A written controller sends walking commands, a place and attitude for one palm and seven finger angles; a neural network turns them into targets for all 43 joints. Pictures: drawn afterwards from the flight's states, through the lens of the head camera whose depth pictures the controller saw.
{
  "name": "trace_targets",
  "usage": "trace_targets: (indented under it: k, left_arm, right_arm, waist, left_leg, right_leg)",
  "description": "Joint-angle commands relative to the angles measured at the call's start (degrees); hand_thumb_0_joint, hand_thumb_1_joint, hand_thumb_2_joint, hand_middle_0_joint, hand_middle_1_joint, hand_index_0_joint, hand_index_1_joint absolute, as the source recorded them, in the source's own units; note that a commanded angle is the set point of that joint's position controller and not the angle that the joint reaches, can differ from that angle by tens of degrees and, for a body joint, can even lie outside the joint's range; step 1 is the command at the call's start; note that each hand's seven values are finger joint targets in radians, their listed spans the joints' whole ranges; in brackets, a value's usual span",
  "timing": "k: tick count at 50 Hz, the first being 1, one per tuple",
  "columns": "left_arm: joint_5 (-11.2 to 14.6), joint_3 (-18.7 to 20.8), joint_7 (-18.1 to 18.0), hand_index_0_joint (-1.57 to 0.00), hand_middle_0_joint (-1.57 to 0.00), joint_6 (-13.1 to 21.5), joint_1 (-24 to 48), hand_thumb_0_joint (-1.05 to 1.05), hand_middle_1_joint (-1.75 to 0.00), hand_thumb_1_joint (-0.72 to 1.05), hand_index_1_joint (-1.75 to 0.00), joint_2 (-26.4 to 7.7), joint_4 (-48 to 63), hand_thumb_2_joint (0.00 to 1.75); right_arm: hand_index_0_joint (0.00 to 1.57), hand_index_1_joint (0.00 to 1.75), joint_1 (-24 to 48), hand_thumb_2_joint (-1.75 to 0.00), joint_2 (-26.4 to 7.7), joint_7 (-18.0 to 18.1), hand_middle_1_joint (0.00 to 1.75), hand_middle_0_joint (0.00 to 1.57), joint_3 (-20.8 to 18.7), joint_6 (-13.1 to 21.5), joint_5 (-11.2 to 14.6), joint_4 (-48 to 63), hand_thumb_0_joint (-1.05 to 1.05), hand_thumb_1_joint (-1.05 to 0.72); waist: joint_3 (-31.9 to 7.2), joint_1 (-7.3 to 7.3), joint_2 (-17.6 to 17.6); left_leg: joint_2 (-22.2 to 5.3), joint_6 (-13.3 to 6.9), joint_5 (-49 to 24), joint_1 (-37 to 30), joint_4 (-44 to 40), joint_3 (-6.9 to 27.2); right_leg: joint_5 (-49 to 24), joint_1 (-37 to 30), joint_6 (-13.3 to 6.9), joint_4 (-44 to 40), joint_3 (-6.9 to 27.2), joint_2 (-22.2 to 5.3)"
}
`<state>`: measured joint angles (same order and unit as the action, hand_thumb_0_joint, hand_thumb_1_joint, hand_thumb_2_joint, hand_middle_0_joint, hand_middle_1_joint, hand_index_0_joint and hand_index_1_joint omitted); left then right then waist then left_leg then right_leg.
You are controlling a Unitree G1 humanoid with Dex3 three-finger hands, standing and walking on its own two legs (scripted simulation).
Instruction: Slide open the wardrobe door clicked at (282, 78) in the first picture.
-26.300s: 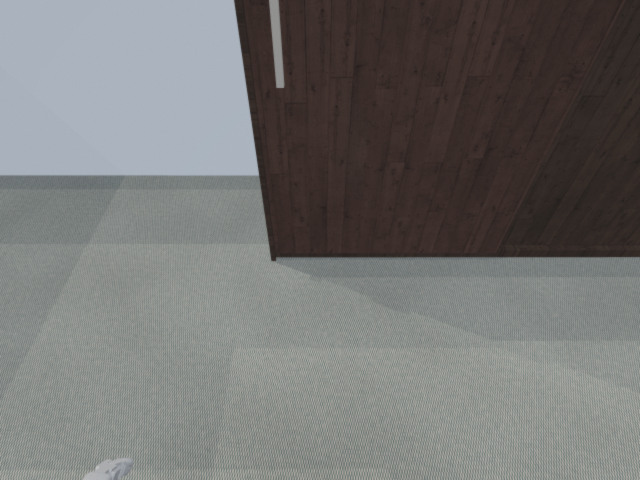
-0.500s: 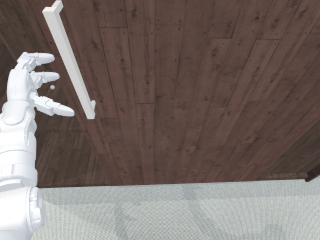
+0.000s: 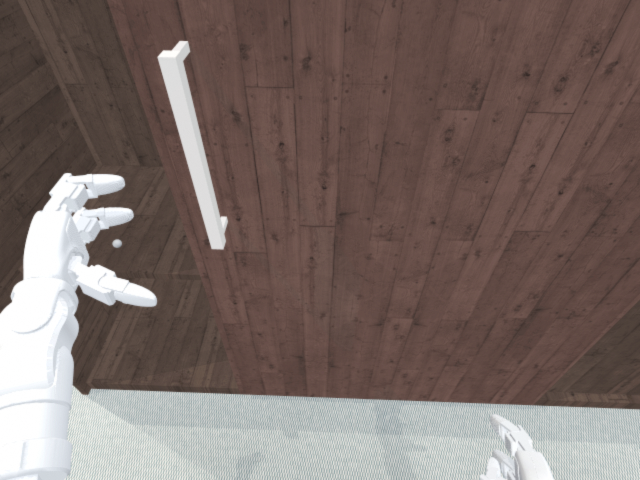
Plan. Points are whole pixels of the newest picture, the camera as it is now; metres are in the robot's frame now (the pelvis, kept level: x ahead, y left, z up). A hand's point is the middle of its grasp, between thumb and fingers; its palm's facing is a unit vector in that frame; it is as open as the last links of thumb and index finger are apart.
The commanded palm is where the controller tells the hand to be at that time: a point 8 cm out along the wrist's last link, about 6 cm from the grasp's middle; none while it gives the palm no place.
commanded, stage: slip the hand off the handle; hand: left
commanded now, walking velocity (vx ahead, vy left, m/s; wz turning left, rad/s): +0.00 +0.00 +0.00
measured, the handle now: (202, 160) +0.48 +0.22 +0.17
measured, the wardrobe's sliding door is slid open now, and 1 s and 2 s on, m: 0.49 0.49 0.49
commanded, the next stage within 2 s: draw the hand back to the body in 0.12 s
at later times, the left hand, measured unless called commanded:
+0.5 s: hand (111, 265) +0.27 +0.25 +0.18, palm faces +0.06 -1.00 -0.05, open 14.7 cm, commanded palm +0.23 +0.30 +0.16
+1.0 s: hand (75, 325) +0.21 +0.26 +0.16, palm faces +0.44 -0.85 -0.28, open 13.1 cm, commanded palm +0.17 +0.30 +0.17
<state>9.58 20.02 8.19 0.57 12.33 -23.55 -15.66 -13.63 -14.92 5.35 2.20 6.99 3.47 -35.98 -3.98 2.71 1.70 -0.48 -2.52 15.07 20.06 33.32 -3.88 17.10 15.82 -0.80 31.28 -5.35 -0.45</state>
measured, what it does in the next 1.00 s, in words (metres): stands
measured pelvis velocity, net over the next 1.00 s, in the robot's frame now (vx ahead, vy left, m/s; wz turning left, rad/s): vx -0.01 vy -0.01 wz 0.00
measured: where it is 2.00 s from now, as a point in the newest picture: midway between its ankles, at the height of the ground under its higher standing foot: outside the picture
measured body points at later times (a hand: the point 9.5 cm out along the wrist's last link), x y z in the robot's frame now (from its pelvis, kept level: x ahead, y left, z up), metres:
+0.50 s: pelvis +0.00 -0.01 +0.00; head -0.04 -0.03 +0.45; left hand +0.26 +0.30 +0.18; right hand +0.17 -0.25 -0.06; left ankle +0.03 +0.09 -0.73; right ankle -0.01 -0.11 -0.73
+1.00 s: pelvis -0.01 -0.01 +0.01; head -0.03 -0.03 +0.46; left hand +0.18 +0.31 +0.17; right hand +0.18 -0.23 -0.07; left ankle +0.03 +0.09 -0.73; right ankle -0.01 -0.11 -0.73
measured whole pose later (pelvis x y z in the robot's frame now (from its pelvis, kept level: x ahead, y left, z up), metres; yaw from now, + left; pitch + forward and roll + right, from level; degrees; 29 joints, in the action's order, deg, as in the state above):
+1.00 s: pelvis -0.01 -0.01 +0.01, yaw +0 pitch -4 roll -1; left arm 7.5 18.7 -3.0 3.3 -15.4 -19.4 10.8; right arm -11.8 -14.0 4.7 2.7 10.6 0.8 -38.0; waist 0.3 4.4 3.2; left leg -0.5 -1.8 11.0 10.5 25.3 -3.6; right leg 13.3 6.5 -1.4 23.6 -5.4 0.2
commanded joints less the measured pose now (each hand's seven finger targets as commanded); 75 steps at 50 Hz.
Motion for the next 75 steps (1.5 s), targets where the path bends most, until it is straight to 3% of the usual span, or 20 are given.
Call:
trace_targets:
  k: [1, 2, 12, 13, 14, 17, 19, 25, 32, 37, 38, 39, 40, 43, 46, 50, 61, 65, 73, 75]
  left_arm:
    - [0.7, 1.3, -0.4, -0.25, -0.25, 2.6, 22.1, 0.00, -1.15, -0.55, -1.15, -12.3, 15.6, 0.20]
    - [0.7, 2.9, -0.8, -0.25, -0.25, 2.7, 18.8, 0.00, -1.15, -0.55, -1.15, -13.2, 15.4, 0.20]
    - [0.8, 6.2, -2.1, -0.25, -0.25, 3.7, 15.8, 0.00, -1.15, -0.55, -1.15, -15.6, 15.6, 0.20]
    - [9.4, 4.1, 5.9, -0.25, -0.25, 1.2, 17.7, 0.00, -1.15, -0.55, -1.15, -11.9, 11.1, 0.20]
    - [11.1, 6.8, 10.1, -0.25, -0.25, 0.0, 19.3, 0.00, -1.15, -0.55, -1.15, -16.0, 12.2, 0.20]
    - [12.3, 8.1, 16.3, -0.25, -0.25, -2.5, 15.0, 0.00, -1.15, -0.55, -1.15, -18.1, 14.3, 0.20]
    - [11.6, 7.7, 15.6, -0.25, -0.25, -2.9, 10.4, 0.00, -1.15, -0.55, -1.15, -16.5, 17.3, 0.20]
    - [13.9, 11.6, 12.0, -0.25, -0.25, -5.2, -3.3, 0.00, -1.15, -0.55, -1.15, -14.0, 18.7, 0.20]
    - [11.2, 7.1, 9.5, -0.25, -0.25, -3.2, 4.8, 0.00, -1.15, -0.55, -1.15, -12.8, 34.6, 0.20]
    - [11.7, 8.8, 9.8, -0.24, -0.24, -1.4, 0.3, 0.00, -1.04, -0.37, -1.04, -13.7, 32.9, 0.29]
    - [3.3, 10.9, -0.8, -0.24, -0.24, 1.8, -1.0, 0.00, -1.02, -0.33, -1.02, -18.8, 35.2, 0.31]
    - [2.8, 6.6, -4.7, -0.24, -0.24, 2.7, -7.1, 0.00, -1.00, -0.30, -1.00, -10.3, 31.3, 0.32]
    - [2.5, 5.8, -6.4, -0.24, -0.24, 3.1, -10.9, 0.00, -0.98, -0.26, -0.98, -8.6, 31.0, 0.34]
    - [0.4, 5.5, -9.6, -0.24, -0.24, 5.2, -17.9, 0.00, -0.92, -0.15, -0.92, -8.0, 33.9, 0.39]
    - [-1.6, 4.2, -12.0, -0.23, -0.23, 7.0, -16.7, 0.00, -0.85, -0.04, -0.85, -8.2, 39.7, 0.44]
    - [-3.7, 5.3, -14.6, -0.23, -0.23, 8.2, -14.4, 0.00, -0.77, 0.10, -0.77, -10.8, 44.3, 0.51]
    - [-4.8, 2.9, -14.8, -0.21, -0.21, 8.1, -27.5, 0.00, -0.53, 0.50, -0.53, -5.4, 43.6, 0.71]
    - [-4.6, 6.1, -14.4, -0.21, -0.21, 7.6, -32.2, 0.00, -0.45, 0.65, -0.45, -7.9, 46.1, 0.78]
    - [-4.9, 5.1, -14.5, -0.20, -0.20, 7.2, -32.5, 0.00, -0.30, 0.90, -0.30, -6.6, 51.4, 0.90]
    - [-5.0, 5.3, -14.7, -0.20, -0.20, 6.7, -32.5, 0.00, -0.30, 0.90, -0.30, -7.0, 50.7, 0.90]
  right_arm:
    - [0.20, 0.30, 4.8, -0.90, -7.4, 1.6, 0.30, 0.20, -2.4, 3.5, 0.1, 7.6, 0.00, -0.90]
    - [0.20, 0.30, 4.7, -0.90, -7.2, 1.5, 0.30, 0.20, -2.4, 3.7, -0.1, 7.6, 0.00, -0.90]
    - [0.20, 0.30, 6.2, -0.90, -6.7, 1.8, 0.30, 0.20, -1.5, 5.0, -0.5, 6.7, 0.00, -0.90]
    - [0.20, 0.30, 7.1, -0.90, -8.2, 2.4, 0.30, 0.20, -0.8, 5.6, 0.7, 6.7, 0.00, -0.90]
    - [0.20, 0.30, 7.8, -0.90, -7.7, 3.1, 0.30, 0.20, -0.7, 6.1, 1.3, 7.2, 0.00, -0.90]
    - [0.20, 0.30, 8.6, -0.90, -7.1, 3.4, 0.30, 0.20, -0.1, 7.5, 1.3, 9.3, 0.00, -0.90]
    - [0.20, 0.30, 8.3, -0.90, -6.5, 2.5, 0.30, 0.20, -0.2, 8.2, 1.1, 10.3, 0.00, -0.90]
    - [0.20, 0.30, 7.9, -0.90, -7.3, 0.4, 0.30, 0.20, -1.3, 8.4, 1.3, 10.9, 0.00, -0.90]
    - [0.20, 0.30, 8.7, -0.90, -6.4, 1.6, 0.30, 0.20, -1.1, 9.9, 1.1, 11.1, 0.00, -0.90]
    - [0.20, 0.30, 8.4, -0.90, -6.6, 2.5, 0.30, 0.20, -0.8, 11.1, 0.7, 8.9, 0.00, -0.90]
    - [0.20, 0.30, 9.8, -0.90, -6.5, 1.6, 0.30, 0.20, -1.2, 10.5, -2.0, 7.8, 0.00, -0.90]
    - [0.20, 0.30, 10.3, -0.90, -5.9, 1.2, 0.30, 0.20, -1.1, 10.1, -2.2, 7.1, 0.00, -0.90]
    - [0.20, 0.30, 10.6, -0.90, -6.2, 0.8, 0.30, 0.20, -1.5, 9.8, -2.1, 7.1, 0.00, -0.90]
    - [0.20, 0.30, 10.0, -0.90, -5.6, 0.1, 0.30, 0.20, -1.8, 7.4, -2.2, 7.2, 0.00, -0.90]
    - [0.20, 0.30, 10.1, -0.90, -5.7, -0.2, 0.30, 0.20, -2.2, 6.7, -2.6, 7.5, 0.00, -0.90]
    - [0.20, 0.30, 10.7, -0.90, -5.8, 0.4, 0.30, 0.20, -2.6, 6.4, -3.2, 6.8, 0.00, -0.90]
    - [0.20, 0.30, 10.3, -0.90, -5.0, -0.6, 0.30, 0.20, -2.9, 4.3, -3.3, 7.2, 0.00, -0.90]
    - [0.20, 0.30, 10.2, -0.90, -5.2, -1.2, 0.30, 0.20, -3.4, 3.1, -3.6, 8.0, 0.00, -0.90]
    - [0.20, 0.30, 9.9, -0.90, -4.4, -1.3, 0.30, 0.20, -3.1, 2.2, -3.6, 8.7, 0.00, -0.90]
    - [0.20, 0.30, 9.7, -0.90, -4.7, -1.1, 0.30, 0.20, -3.2, 2.2, -3.7, 8.6, 0.00, -0.90]
  waist:
    - [-7.8, -2.36, 3.1]
    - [-8.4, -1.32, 2.2]
    - [-8.1, -0.17, 1.9]
    - [-10.5, -2.50, 1.6]
    - [-11.3, -0.99, 0.7]
    - [-12.1, 0.84, 3.8]
    - [-9.8, 1.40, 4.7]
    - [-3.4, 1.86, -3.6]
    - [-5.4, 0.00, 6.5]
    - [-4.1, 0.42, 3.3]
    - [3.4, 1.59, 3.2]
    - [5.2, 0.52, 2.3]
    - [5.6, 0.97, -1.0]
    - [0.8, 1.39, -0.2]
    - [-2.9, 1.14, 2.0]
    - [-2.4, 0.77, 1.4]
    - [0.5, 1.70, 0.8]
    - [-0.2, 2.34, -0.8]
    - [1.3, 1.43, 4.1]
    - [1.6, 1.37, 2.3]
  left_leg:
    - [-0.6, 0.1, -3.9, -10.8, -6.1, 6.3]
    - [-0.6, 0.2, -4.2, -10.9, -6.3, 6.6]
    - [-0.2, 0.2, -4.8, -9.6, -6.6, 5.4]
    - [0.2, 0.1, -5.0, -11.2, -7.0, 5.1]
    - [0.2, -0.2, -6.1, -11.2, -6.7, 5.1]
    - [0.5, -0.3, -10.2, -12.3, -6.5, 5.0]
    - [0.3, -0.1, -11.1, -12.3, -6.8, 5.3]
    - [-0.3, 0.2, -7.4, -8.8, -6.6, 4.5]
    - [0.1, -0.3, -4.2, -13.7, -7.6, 5.1]
    - [0.1, -0.2, -3.6, -12.9, -8.4, 5.7]
    - [0.6, 0.4, -1.2, -8.7, -9.2, 5.2]
    - [0.5, 0.7, 0.6, -8.7, -9.6, 4.8]
    - [0.3, 0.8, 0.8, -8.7, -9.8, 5.1]
    - [-0.3, 0.5, -0.8, -11.1, -11.2, 4.0]
    - [-0.5, 0.3, -2.4, -13.8, -12.5, 4.0]
    - [-0.4, -0.1, -4.2, -15.9, -12.9, 3.7]
    - [-1.2, 0.9, -12.1, -16.8, -14.7, 4.6]
    - [-1.3, 1.0, -16.0, -16.5, -13.8, 4.0]
    - [-1.3, 1.4, -15.9, -16.9, -13.5, 3.8]
    - [-1.4, 1.2, -15.3, -16.8, -13.5, 3.8]
  right_leg:
    - [-5.3, 4.5, -0.8, -5.5, 3.0, 1.5]
    - [-5.3, 3.6, -0.9, -5.4, 2.7, 1.6]
    - [-5.6, 0.4, -0.8, -6.4, 3.3, 1.2]
    - [-8.5, -4.3, -1.1, -7.4, 4.1, 0.7]
    - [-10.7, -6.3, -0.9, -7.4, 4.3, 0.6]
    - [-15.4, -7.0, -1.0, -6.4, 4.2, 0.2]
    - [-14.8, -4.8, -1.0, -6.6, 3.7, 0.6]
    - [-10.4, -2.3, 0.0, -8.1, 4.1, 0.5]
    - [-4.4, -0.5, -0.3, -9.2, 4.2, 1.0]
    - [-4.4, -2.1, -0.2, -10.1, 3.9, 1.0]
    - [-0.6, 0.1, -0.4, -14.7, 6.1, -0.2]
    - [1.6, 0.4, -0.4, -15.0, 5.5, -1.1]
    - [1.7, 0.1, -0.3, -15.4, 5.3, -1.1]
    - [-0.3, -4.5, -0.2, -14.1, 5.0, -1.3]
    - [-3.4, -6.9, -0.2, -13.4, 4.9, -0.9]
    - [-5.0, -6.7, -0.1, -14.7, 4.7, -0.4]
    - [-11.0, -9.8, -0.5, -12.6, 3.3, 0.2]
    - [-14.9, -11.1, -0.4, -12.6, 3.4, 0.4]
    - [-14.1, -9.7, -0.4, -13.0, 3.5, 0.3]
    - [-14.0, -9.5, -0.4, -13.4, 3.4, 0.4]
